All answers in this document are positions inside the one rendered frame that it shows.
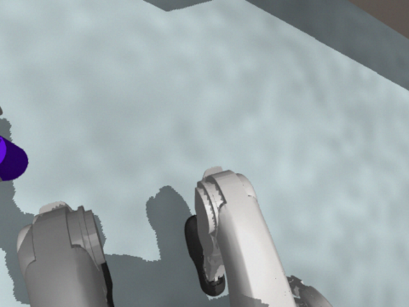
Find right robot foot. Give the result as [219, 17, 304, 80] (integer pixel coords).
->
[185, 215, 226, 297]

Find can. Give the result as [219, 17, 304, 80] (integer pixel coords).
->
[0, 136, 28, 181]

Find left robot foot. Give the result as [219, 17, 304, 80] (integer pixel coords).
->
[101, 261, 114, 307]

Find right robot hand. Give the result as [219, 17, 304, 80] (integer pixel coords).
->
[287, 275, 333, 307]

